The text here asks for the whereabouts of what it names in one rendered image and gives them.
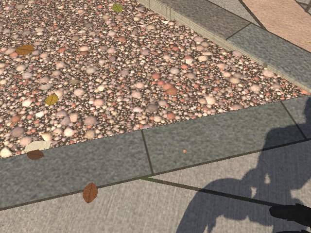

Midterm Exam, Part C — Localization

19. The right robot hand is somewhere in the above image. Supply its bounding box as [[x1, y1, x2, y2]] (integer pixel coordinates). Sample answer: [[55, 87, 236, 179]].
[[269, 203, 311, 233]]

